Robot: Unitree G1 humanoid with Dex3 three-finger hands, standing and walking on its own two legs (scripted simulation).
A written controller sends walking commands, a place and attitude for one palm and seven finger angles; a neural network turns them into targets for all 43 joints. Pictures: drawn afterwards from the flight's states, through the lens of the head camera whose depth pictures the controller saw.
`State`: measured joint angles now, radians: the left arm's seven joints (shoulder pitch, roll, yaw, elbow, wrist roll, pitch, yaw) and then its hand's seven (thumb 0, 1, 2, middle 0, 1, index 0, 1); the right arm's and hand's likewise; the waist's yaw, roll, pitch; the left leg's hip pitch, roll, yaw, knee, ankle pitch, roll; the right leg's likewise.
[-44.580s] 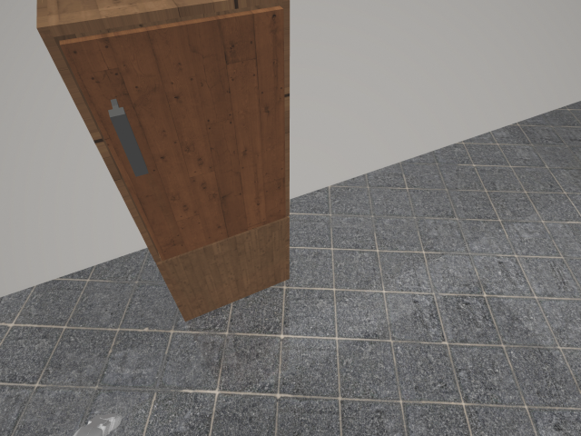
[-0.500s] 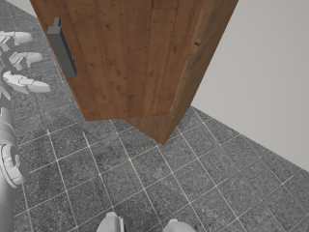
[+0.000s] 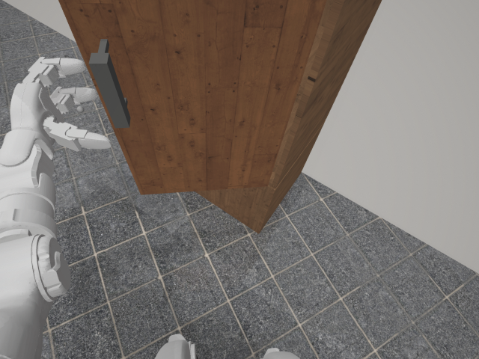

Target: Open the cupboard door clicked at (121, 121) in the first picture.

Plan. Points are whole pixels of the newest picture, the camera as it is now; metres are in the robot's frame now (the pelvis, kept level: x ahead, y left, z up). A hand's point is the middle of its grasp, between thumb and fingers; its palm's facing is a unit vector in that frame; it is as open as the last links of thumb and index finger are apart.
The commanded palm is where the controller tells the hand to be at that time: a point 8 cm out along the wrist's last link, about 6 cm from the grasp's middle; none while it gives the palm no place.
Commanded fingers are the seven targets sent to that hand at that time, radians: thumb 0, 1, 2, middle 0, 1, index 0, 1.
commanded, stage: slide the fingers in behind the handle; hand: left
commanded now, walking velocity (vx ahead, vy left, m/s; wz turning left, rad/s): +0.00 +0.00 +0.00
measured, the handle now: (113, 85) +0.55 +0.19 +0.11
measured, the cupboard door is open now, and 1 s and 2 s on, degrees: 41 41 41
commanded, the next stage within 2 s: close the thumb around the handle in 1.12 s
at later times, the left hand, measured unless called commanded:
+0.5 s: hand (108, 109) +0.49 +0.19 +0.11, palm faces +0.06 -1.00 +0.01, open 14.0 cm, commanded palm +0.47 +0.24 +0.11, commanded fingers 0.00 -0.50 0.30 -0.30 -1.20 -0.30 -1.20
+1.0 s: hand (120, 106) +0.50 +0.17 +0.11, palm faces +0.08 -1.00 +0.00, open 14.0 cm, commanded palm +0.47 +0.22 +0.11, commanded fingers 0.00 -0.50 0.30 -0.30 -1.20 -0.30 -1.20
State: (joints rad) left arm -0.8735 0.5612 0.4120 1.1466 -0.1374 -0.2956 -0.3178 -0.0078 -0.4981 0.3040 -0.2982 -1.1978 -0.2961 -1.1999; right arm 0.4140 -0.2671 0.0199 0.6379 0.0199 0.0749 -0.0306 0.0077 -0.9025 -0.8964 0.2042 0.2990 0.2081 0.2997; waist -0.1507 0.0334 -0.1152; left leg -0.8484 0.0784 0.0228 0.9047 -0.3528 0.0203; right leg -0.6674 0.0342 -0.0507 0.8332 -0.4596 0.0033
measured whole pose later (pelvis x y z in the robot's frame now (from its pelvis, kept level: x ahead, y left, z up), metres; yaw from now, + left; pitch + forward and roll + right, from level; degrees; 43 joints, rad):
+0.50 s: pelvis +0.00 -0.01 +0.00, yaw +0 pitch +16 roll -3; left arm -0.89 0.49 0.39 1.16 -0.11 -0.31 -0.22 -0.01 -0.50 0.30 -0.30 -1.20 -0.30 -1.20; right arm 0.41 -0.27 0.01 0.65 0.02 0.07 -0.02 0.01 -0.90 -0.90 0.20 0.30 0.21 0.30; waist -0.16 0.04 -0.10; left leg -0.83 0.08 0.02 0.89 -0.34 0.01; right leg -0.66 0.04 -0.05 0.85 -0.47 -0.01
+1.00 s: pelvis +0.00 -0.02 +0.00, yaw +0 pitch +17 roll -2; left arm -0.89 0.47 0.40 1.16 -0.10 -0.32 -0.17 -0.01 -0.50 0.30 -0.30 -1.20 -0.30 -1.20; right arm 0.41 -0.26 0.01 0.64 0.01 0.06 -0.01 0.01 -0.90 -0.90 0.20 0.30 0.21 0.30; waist -0.16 0.04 -0.10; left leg -0.83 0.08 0.03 0.89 -0.35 0.00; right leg -0.67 0.04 -0.04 0.85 -0.47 -0.02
